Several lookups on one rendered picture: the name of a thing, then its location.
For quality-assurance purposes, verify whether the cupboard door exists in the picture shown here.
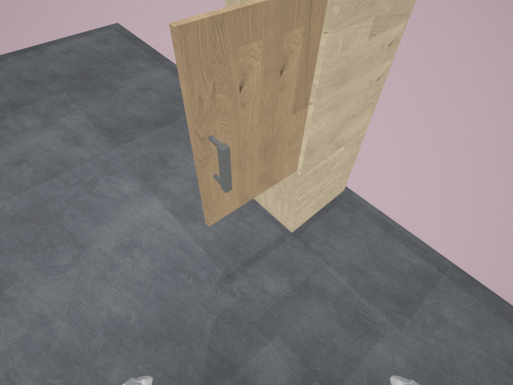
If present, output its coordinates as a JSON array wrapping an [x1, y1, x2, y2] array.
[[169, 0, 328, 227]]

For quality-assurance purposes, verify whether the handle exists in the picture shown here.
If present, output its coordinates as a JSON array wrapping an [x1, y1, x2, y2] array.
[[208, 135, 232, 193]]

